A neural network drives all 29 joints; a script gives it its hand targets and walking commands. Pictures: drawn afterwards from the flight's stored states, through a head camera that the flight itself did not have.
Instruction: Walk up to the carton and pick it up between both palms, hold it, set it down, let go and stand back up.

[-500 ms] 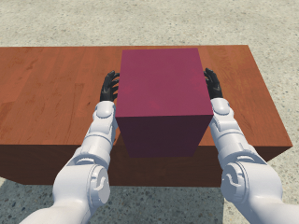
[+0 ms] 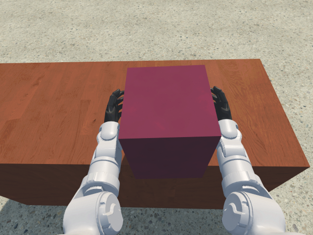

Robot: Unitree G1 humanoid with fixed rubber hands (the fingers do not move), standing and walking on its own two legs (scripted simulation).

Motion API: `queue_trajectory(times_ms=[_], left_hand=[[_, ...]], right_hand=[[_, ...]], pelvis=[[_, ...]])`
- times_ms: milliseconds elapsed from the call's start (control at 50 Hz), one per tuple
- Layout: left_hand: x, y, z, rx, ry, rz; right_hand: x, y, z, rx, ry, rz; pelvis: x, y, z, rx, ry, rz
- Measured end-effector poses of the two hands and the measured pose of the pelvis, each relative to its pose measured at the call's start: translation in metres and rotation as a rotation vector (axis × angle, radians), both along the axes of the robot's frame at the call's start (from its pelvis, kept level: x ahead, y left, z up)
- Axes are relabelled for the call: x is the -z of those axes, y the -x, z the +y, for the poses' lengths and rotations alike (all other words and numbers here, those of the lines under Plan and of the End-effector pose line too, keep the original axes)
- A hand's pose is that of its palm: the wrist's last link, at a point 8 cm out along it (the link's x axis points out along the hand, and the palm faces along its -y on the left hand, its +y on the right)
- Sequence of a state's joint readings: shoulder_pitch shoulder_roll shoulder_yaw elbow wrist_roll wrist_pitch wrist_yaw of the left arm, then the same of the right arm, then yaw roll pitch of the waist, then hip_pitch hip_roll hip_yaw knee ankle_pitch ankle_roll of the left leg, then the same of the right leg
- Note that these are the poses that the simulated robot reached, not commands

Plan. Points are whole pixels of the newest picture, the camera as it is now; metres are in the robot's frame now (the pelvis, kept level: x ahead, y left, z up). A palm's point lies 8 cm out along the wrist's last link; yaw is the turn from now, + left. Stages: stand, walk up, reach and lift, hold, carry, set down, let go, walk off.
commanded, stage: reach and lift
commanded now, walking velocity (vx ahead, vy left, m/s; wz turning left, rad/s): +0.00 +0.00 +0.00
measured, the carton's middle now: (167, 126) +0.40 -0.02 +0.02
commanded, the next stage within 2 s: none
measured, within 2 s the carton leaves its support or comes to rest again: leaves its support in 0.34 s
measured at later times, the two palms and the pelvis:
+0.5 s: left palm (110, 112) +0.41 +0.12 +0.09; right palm (227, 105) +0.40 -0.17 +0.10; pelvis -0.01 +0.00 +0.00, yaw +0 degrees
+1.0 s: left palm (103, 105) +0.39 +0.12 +0.15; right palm (235, 97) +0.38 -0.17 +0.15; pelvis -0.03 -0.01 +0.00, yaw +0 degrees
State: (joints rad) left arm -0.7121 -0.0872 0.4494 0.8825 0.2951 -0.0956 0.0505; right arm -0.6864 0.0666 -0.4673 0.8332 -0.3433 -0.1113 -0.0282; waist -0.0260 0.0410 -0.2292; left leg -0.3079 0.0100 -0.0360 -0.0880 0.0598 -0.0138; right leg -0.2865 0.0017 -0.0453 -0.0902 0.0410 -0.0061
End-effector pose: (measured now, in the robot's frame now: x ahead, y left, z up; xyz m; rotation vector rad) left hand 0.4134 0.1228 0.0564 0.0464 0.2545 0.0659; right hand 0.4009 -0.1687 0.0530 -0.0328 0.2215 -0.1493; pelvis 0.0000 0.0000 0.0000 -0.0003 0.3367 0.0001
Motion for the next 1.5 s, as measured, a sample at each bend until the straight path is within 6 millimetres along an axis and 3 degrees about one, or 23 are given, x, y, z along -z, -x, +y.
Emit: queue_trajectory(times_ms=[360,620,760,1080,1220,1500], left_hand=[[-0.007,0.006,-0.003,-0.020,0.006,0.026],[-0.071,0.009,-0.006,-0.033,0.003,-0.009],[-0.090,0.014,-0.008,-0.030,0.016,-0.003],[-0.091,0.034,-0.001,-0.039,0.024,0.002],[-0.105,0.050,0.006,-0.052,0.010,-0.020],[-0.128,0.097,0.016,-0.049,0.008,-0.033]], right_hand=[[-0.010,0.002,-0.001,0.000,-0.012,0.024],[-0.079,0.001,-0.004,-0.002,-0.009,-0.010],[-0.099,0.007,-0.006,0.002,-0.013,-0.005],[-0.095,0.025,0.001,-0.015,-0.003,0.002],[-0.106,0.038,0.008,-0.024,-0.006,-0.018],[-0.119,0.083,0.017,-0.018,-0.045,-0.035]], pelvis=[[-0.001,0.003,0.004,0.009,-0.002,-0.011],[-0.004,0.014,-0.004,0.006,0.001,-0.131],[-0.005,0.023,-0.007,0.009,0.001,-0.173],[-0.004,0.034,-0.006,0.008,0.002,-0.187],[-0.005,0.037,-0.002,0.013,0.002,-0.230],[-0.006,0.047,0.003,0.014,0.003,-0.333]])
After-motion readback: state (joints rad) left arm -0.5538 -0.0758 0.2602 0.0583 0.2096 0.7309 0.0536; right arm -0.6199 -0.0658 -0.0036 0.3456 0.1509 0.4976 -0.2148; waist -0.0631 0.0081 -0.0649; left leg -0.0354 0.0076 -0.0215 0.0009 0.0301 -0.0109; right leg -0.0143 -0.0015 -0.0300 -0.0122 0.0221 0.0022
